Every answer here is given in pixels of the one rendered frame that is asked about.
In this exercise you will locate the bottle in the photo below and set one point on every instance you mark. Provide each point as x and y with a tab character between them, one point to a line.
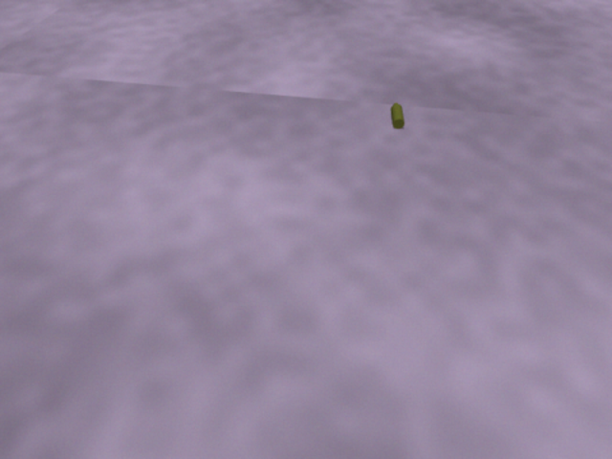
397	116

